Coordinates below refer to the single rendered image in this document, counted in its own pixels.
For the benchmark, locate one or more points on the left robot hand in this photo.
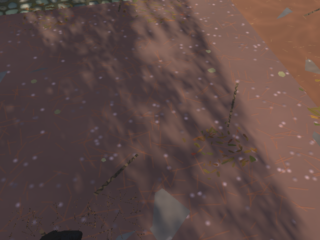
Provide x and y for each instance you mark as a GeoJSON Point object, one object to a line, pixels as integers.
{"type": "Point", "coordinates": [63, 235]}

